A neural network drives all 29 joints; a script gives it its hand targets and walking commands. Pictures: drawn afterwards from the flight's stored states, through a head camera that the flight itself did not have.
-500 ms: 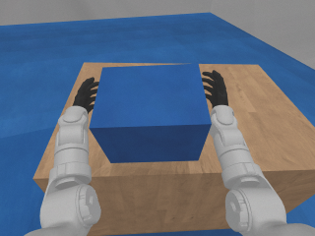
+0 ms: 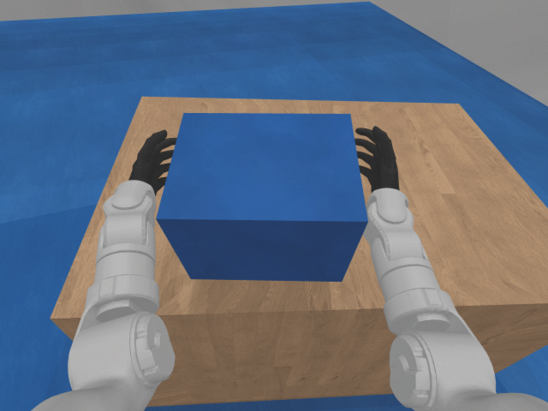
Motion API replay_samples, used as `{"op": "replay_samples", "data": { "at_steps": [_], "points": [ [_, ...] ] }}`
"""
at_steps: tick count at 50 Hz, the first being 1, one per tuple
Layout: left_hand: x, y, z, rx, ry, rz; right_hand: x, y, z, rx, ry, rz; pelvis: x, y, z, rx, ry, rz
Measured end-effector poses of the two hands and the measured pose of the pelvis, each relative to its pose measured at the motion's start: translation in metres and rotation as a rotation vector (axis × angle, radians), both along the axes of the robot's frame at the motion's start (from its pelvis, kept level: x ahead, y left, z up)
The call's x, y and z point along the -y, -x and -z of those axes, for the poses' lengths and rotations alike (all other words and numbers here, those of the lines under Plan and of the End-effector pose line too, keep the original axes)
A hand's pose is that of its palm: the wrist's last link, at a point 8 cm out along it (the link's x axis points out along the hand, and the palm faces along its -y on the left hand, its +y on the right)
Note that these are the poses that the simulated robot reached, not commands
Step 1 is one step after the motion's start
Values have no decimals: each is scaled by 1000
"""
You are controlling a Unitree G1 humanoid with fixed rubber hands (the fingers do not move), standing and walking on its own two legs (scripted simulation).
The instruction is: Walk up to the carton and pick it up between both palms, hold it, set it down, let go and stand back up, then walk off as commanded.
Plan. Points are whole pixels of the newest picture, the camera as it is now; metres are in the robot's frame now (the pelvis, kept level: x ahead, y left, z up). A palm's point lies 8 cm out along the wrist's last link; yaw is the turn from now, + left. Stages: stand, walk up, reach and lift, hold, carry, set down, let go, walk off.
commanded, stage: set down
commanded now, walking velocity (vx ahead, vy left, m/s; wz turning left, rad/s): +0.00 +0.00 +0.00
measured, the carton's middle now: (266, 201) +0.40 +0.01 +0.09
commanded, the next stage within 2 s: none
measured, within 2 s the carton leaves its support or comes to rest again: neither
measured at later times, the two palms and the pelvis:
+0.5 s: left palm (142, 190) +0.41 +0.20 +0.11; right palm (373, 195) +0.37 -0.15 +0.13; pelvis -0.01 +0.01 +0.00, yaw +0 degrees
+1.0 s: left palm (148, 192) +0.43 +0.20 +0.08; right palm (362, 204) +0.38 -0.14 +0.10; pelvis +0.00 +0.01 +0.00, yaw +0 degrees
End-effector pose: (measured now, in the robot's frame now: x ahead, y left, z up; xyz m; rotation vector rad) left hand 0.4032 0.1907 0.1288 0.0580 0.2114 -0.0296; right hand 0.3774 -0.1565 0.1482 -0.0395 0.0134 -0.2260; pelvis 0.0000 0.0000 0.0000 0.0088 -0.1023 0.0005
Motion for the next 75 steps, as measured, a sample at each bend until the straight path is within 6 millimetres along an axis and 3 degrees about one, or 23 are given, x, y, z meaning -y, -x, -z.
{"op": "replay_samples", "data": {
  "at_steps": [15,29,44,65,75],
  "points": [
    [-21,3,20,-32,29,10,-22,5,7,-35,41,10,-11,4,0,-7,0,-5],
    [-8,-7,19,-40,28,36,-9,7,20,-50,26,48,-9,7,1,-30,-2,-5],
    [-13,-21,45,-95,23,49,-15,-3,44,-113,26,58,-10,2,1,-89,1,-6],
    [-17,-36,58,-98,40,75,-21,-3,64,-128,32,101,-22,4,1,-173,15,-6],
    [-9,-43,61,-110,44,91,-14,-1,75,-152,28,127,-21,5,2,-201,15,-6]
  ]
}}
